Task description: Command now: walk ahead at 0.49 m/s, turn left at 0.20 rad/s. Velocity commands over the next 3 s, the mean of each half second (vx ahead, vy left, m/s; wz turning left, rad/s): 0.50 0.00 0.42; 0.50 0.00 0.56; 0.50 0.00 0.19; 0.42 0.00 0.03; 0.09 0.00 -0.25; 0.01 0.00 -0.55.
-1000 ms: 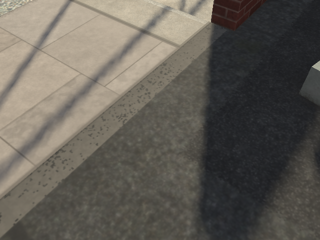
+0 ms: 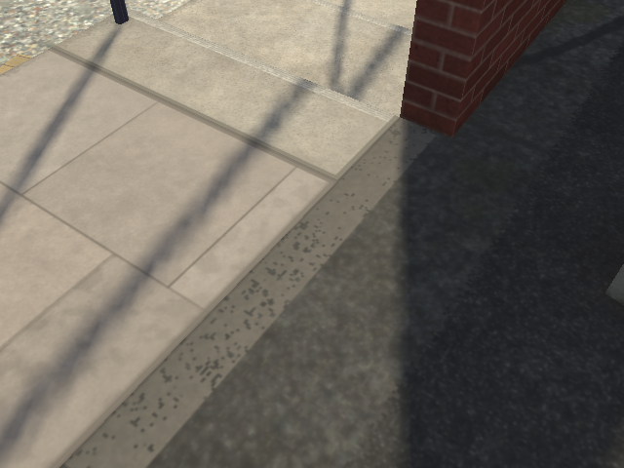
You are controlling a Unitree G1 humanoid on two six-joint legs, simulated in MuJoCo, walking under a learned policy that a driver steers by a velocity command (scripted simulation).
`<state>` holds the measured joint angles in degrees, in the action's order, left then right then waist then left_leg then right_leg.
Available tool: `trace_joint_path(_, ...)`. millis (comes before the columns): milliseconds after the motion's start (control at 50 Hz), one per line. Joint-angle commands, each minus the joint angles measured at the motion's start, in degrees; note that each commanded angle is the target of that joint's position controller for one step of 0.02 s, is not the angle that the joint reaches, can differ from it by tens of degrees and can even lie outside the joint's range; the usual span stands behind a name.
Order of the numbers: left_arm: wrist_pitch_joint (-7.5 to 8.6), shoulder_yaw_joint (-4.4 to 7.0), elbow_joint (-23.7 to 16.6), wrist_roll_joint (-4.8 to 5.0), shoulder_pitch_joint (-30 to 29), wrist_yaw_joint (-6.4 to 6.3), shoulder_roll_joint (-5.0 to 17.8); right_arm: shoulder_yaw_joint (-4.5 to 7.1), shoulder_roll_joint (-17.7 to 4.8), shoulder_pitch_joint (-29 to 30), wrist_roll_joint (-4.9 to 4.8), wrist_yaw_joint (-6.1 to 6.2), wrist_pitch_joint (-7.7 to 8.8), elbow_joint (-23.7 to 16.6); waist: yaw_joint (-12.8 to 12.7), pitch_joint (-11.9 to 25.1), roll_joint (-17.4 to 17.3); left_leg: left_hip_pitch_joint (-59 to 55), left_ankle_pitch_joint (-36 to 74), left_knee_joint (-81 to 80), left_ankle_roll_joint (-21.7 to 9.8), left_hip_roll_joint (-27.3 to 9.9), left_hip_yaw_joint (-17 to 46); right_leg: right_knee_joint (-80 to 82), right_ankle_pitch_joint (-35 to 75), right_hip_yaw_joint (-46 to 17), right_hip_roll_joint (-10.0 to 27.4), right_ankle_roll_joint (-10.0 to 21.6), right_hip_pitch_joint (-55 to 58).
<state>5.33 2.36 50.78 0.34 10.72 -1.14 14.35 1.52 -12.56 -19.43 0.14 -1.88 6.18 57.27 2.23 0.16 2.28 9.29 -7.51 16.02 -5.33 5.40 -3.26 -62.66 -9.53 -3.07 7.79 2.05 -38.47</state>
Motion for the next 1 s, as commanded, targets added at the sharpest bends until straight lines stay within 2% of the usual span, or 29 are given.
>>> trace_joint_path(20, 0.35, 0.74, -3.32, -0.63, -0.41, -0.32, 2.67, 1.42, -8.13, 1.62, -0.28, 1.37, 0.61, -3.67, -2.29, -3.91, -3.91, 5.72, 3.02, -10.91, -9.55, -15.42, 13.86, 11.03, 9.06, -0.26, 0.85, -1.80, -0.91)
trace_joint_path(80, 0.99, 0.46, -4.96, -0.01, -7.33, 0.27, 2.03, 1.84, -9.46, -1.69, -0.94, 2.16, -0.01, -3.53, 0.02, -3.48, -4.69, 3.77, 3.63, -9.30, -7.60, -14.20, 12.52, 24.17, 14.75, 0.90, -2.35, -2.95, 3.08)
trace_joint_path(160, 1.73, 0.32, -7.08, 0.82, -13.50, 1.46, 2.92, 2.20, -9.63, -5.40, -1.73, 2.56, -0.89, -2.97, 1.84, -3.92, -5.99, -0.59, 0.16, -5.00, -7.04, -15.87, 15.69, 32.25, 12.60, 0.46, -4.42, -3.46, 6.44)
trace_joint_path(200, 2.36, 0.87, -7.37, 0.95, -12.51, 1.85, 4.81, 2.64, -10.12, -5.13, -1.75, 2.92, -1.42, -3.29, 0.41, -3.24, -6.89, -2.80, -1.23, -1.85, -6.09, -17.20, 18.44, 35.51, 9.01, -0.33, -4.87, -2.74, 9.96)
trace_joint_path(240, 2.91, 2.08, -5.73, 0.87, -5.47, 1.67, 7.15, 2.76, -9.76, -3.69, -1.50, 3.05, -1.96, -4.12, -3.66, -0.17, -7.73, -2.27, 3.74, 5.29, -4.49, -15.60, 18.96, 38.00, 3.98, 0.95, -5.91, -1.11, 19.95)
trace_joint_path(260, 3.30, 3.31, -3.80, 0.26, 3.58, 1.26, 10.11, 1.98, -7.48, -2.34, -1.01, 2.86, -1.87, -5.42, -7.66, 6.42, -5.74, 2.46, 5.54, 17.29, -2.72, -11.78, 16.55, 37.25, 3.55, -2.16, -2.17, 1.59, 33.31)
trace_joint_path(280, 3.09, 4.52, -2.79, -0.45, 12.84, 0.75, 14.81, 0.96, -3.58, -2.49, -0.40, 2.87, -1.50, -7.76, -9.92, 15.58, 4.04, 16.08, -6.53, 36.84, 0.31, -5.20, 9.86, 37.98, -0.29, -15.81, 9.74, 5.53, 51.46)
trace_joint_path(300, 2.54, 4.75, -2.16, -0.97, 14.61, 1.18, 16.28, 0.04, -0.75, -7.93, -2.02, 2.61, -0.45, -9.49, -6.80, 20.13, 21.63, 32.98, -26.19, 51.90, 1.63, -1.12, 8.67, 44.98, -8.71, -39.98, 18.87, 12.60, 61.23)
trace_joint_path(320, 2.72, 3.02, -3.82, -0.99, 10.49, 1.34, 9.35, 1.56, -7.54, -7.30, -3.08, 2.75, -0.29, -8.33, -6.70, 14.61, 11.84, 36.96, -22.76, 59.23, 1.54, -5.31, 13.38, 45.85, -11.77, -36.85, 17.10, 11.09, 55.77)
trace_joint_path(340, 2.62, 2.15, -4.62, -0.53, 7.05, 1.37, 6.23, 2.21, -9.20, -3.12, -3.03, 2.70, -0.55, -8.91, -6.36, 8.77, 5.93, 36.89, -17.19, 59.49, 1.36, -7.64, 12.18, 45.86, -7.64, -25.46, 14.73, 8.50, 48.16)
trace_joint_path(360, 2.43, 1.84, -4.82, -0.57, 3.22, 1.62, 5.63, 2.31, -8.03, -1.38, -2.51, 2.83, -0.95, -9.19, -4.57, 5.60, 1.52, 33.91, -12.56, 57.36, 1.91, -9.79, 11.25, 47.69, -2.50, -18.66, 11.75, 7.27, 40.98)
trace_joint_path(380, 2.29, 1.56, -4.63, -0.55, 1.41, 1.70, 4.41, 2.75, -7.47, -0.24, -1.93, 2.83, -1.47, -9.56, -3.50, 2.90, 2.06, 32.57, -9.78, 54.48, 2.17, -11.30, 11.20, 49.56, 1.22, -13.80, 9.64, 6.76, 36.74)
trace_joint_path(400, 2.24, 1.46, -4.14, -0.81, 0.75, 1.70, 4.13, 2.87, -6.40, -0.60, -1.96, 2.49, -2.16, -9.86, -2.44, 1.55, 3.37, 30.10, -7.96, 53.08, 2.41, -12.35, 10.59, 51.21, 3.79, -9.43, 8.12, 6.33, 33.50)
trace_joint_path(460, 2.62, 2.22, -2.50, -0.92, 2.34, 1.43, 5.44, 2.84, -4.45, 0.92, -1.94, 2.01, -3.53, -11.63, -1.87, -0.06, 2.33, 31.16, -4.12, 51.28, 3.19, -12.82, 9.41, 53.41, 12.49, -2.15, 7.35, 7.73, 31.78)
trace_joint_path(520, 2.27, 2.84, -1.55, -1.07, 3.57, 0.84, 6.95, 2.90, -4.39, 5.35, -1.65, 1.75, -3.82, -14.13, -2.48, -1.41, 0.87, 34.57, 1.29, 44.01, 3.95, -12.74, 9.87, 54.37, 15.82, 2.30, 7.93, 8.32, 33.32)
trace_joint_path(600, 1.54, 3.28, -1.19, -0.78, 4.66, 0.21, 8.73, 2.46, -3.85, 12.83, -1.37, 0.32, -3.47, -17.00, -4.70, -3.31, 0.75, 33.12, 9.37, 31.64, 3.54, -12.31, 6.26, 54.92, 14.51, 8.40, 7.53, 7.20, 34.99)
trace_joint_path(700, 0.01, 3.91, 0.14, 0.45, 8.06, 0.05, 10.55, 2.23, -3.98, 20.44, -1.61, -1.40, -3.56, -21.34, -6.53, -5.78, 0.95, 33.12, 4.62, 23.84, 1.41, -11.25, 1.84, 51.94, 16.58, 12.22, 9.83, 5.73, 42.13)
trace_joint_path(720, -0.36, 4.08, 0.13, 0.66, 7.82, 0.05, 11.13, 2.43, -4.43, 20.60, -1.62, -1.66, -3.63, -21.95, -5.98, -5.47, 1.35, 31.43, 1.97, 22.87, 0.53, -10.33, 0.55, 50.04, 21.06, 13.17, 10.07, 5.18, 43.08)
trace_joint_path(760, -1.02, 4.56, -0.39, 1.00, 6.66, -0.18, 13.00, 3.50, -6.42, 17.27, -1.51, -1.78, -3.93, -22.15, -2.96, -1.95, 3.59, 22.93, -3.68, 22.24, -1.71, -6.32, -3.08, 41.99, 40.14, 15.23, 9.82, 4.05, 43.56)
trace_joint_path(780, -1.54, 4.72, -0.66, 1.14, 5.81, -0.34, 13.65, 4.71, -8.34, 11.06, -1.67, -1.67, -4.02, -20.80, 0.82, 1.60, 3.76, 14.61, -4.40, 20.53, -3.28, -3.48, -4.67, 32.97, 47.81, 16.49, 8.83, 3.27, 42.49)
trace_joint_path(800, -1.77, 4.41, -1.10, 1.18, 5.39, -0.49, 13.12, 6.77, -11.87, 1.04, -1.73, -0.98, -4.16, -17.94, 5.82, 6.81, 1.93, -0.46, -0.92, 16.69, -5.53, -0.90, -4.29, 19.72, 45.76, 17.68, 6.33, 1.32, 36.27)
trace_joint_path(820, -1.22, 3.04, -2.85, -0.86, 6.63, -0.33, 9.21, 8.60, -17.73, -6.26, -1.76, 0.48, -4.62, -16.29, 6.97, 11.45, -8.51, -17.91, 0.82, 15.42, -9.33, -11.97, 13.13, 0.03, 14.81, 17.34, 2.78, -1.51, 18.69)
trace_joint_path(840, 1.17, 0.98, -6.59, -0.87, 9.79, 0.48, 3.19, 8.51, -22.14, -2.83, -1.51, 0.36, -3.72, -18.48, 0.47, 19.50, -18.85, -32.72, -9.54, 4.47, -21.32, -24.87, 48.44, -18.03, -24.50, 6.51, -9.43, -4.01, -2.95)
trace_joint_path(860, 3.52, 2.03, -7.79, 1.52, 2.20, 1.29, 8.71, 7.02, -16.74, -4.97, -0.91, -0.07, -3.10, -18.35, 5.13, 19.60, -10.54, -31.72, -11.29, -0.92, -19.06, -24.98, 49.40, -21.02, -21.66, -2.57, -7.21, -2.56, -9.36)
trace_joint_path(880, 4.20, 2.11, -8.85, 2.72, -0.70, 1.50, 9.16, 6.13, -13.52, -2.75, -0.73, -0.13, -2.44, -18.00, 3.93, 11.95, -8.85, -25.48, -7.45, -0.02, -16.17, -23.05, 40.14, -18.20, -16.71, -1.70, -4.70, -0.93, -11.90)
trace_joint_path(900, 4.16, 2.03, -8.07, 1.52, -0.36, 0.96, 8.59, 5.39, -11.28, 1.89, -1.12, -0.21, -2.11, -18.80, 0.74, 7.32, -2.61, -15.46, -1.45, 0.24, -13.65, -20.19, 32.57, -12.71, -11.99, -1.81, -1.92, -0.73, -7.91)
trace_joint_path(920, 3.53, 2.62, -7.42, 0.09, 0.45, 0.52, 9.19, 4.70, -9.25, 5.79, -1.06, -0.09, -2.05, -19.69, -1.63, 5.22, -2.62, -7.80, 3.75, -0.22, -11.93, -17.73, 27.06, -7.67, -9.57, -1.78, -0.15, -1.15, -3.03)
trace_joint_path(940, 2.60, 2.91, -7.31, -0.28, 1.77, 0.66, 9.26, 4.31, -8.50, 7.62, -0.63, 0.13, -2.07, -20.51, -3.30, 4.08, -3.57, -2.95, 6.13, -1.67, -11.41, -16.07, 24.57, -5.36, -7.96, -1.98, 0.67, -1.56, 0.60)
trace_joint_path(1000, 0.79, 2.62, -7.94, -1.11, 1.71, 0.74, 6.93, 4.45, -9.58, 6.10, -0.60, 0.92, -1.41, -19.71, -3.97, 3.06, -3.69, 2.08, 15.43, -3.84, -11.89, -14.71, 19.16, 0.96, -2.72, 0.02, 0.18, -3.76, 2.44)
